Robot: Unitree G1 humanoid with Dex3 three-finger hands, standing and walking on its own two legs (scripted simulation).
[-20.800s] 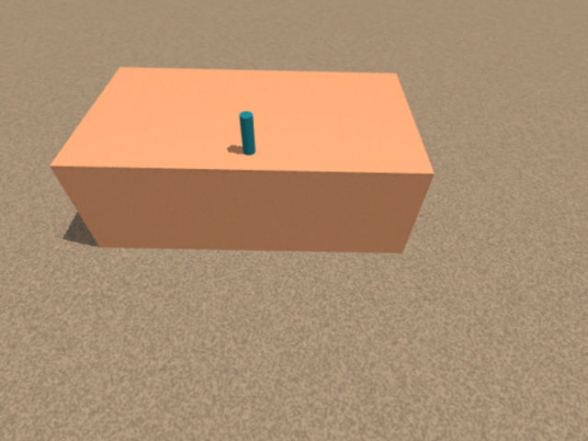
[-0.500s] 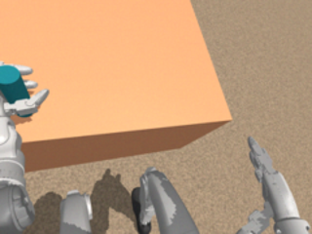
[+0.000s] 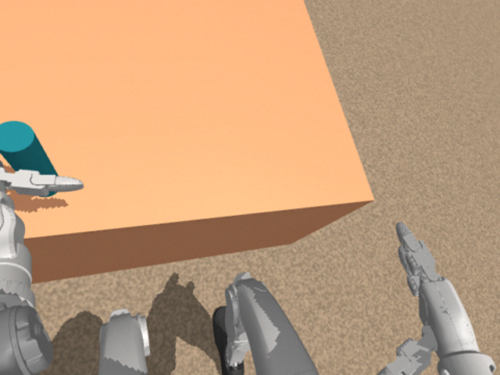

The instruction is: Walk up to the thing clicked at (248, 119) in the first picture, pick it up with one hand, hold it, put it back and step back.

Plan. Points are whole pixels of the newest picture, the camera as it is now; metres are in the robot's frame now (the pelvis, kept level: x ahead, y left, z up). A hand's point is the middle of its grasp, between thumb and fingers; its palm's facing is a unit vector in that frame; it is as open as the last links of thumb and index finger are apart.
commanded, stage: withdraw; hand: left
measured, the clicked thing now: (32, 164) +0.48 +0.21 -0.06
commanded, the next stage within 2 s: rise in 0.12 s
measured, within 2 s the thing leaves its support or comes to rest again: neither
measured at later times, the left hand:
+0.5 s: hand out of the picture +0.48 +0.31 +0.09, palm faces +0.33 -0.89 -0.30, open 17.4 cm
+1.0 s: hand out of the picture +0.31 +0.22 +0.08, palm faces +0.18 -0.95 -0.26, open 17.6 cm
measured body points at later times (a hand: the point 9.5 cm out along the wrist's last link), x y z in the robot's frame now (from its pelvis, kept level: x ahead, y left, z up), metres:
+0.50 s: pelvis +0.02 +0.00 +0.09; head +0.15 +0.04 +0.52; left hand +0.45 +0.36 +0.11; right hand +0.17 -0.27 +0.08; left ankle +0.03 +0.12 -0.55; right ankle +0.09 -0.15 -0.55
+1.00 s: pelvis +0.05 +0.00 +0.14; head +0.10 +0.02 +0.59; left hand +0.30 +0.27 +0.10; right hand +0.22 -0.22 +0.10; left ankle +0.03 +0.12 -0.55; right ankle +0.09 -0.15 -0.55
